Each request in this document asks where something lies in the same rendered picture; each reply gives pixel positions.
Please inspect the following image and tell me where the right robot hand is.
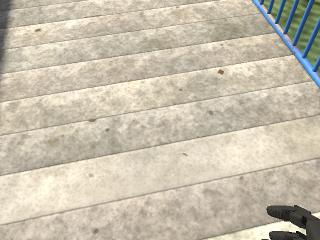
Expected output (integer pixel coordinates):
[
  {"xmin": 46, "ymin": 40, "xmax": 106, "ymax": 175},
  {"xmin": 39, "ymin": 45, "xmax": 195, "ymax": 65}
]
[{"xmin": 261, "ymin": 205, "xmax": 320, "ymax": 240}]

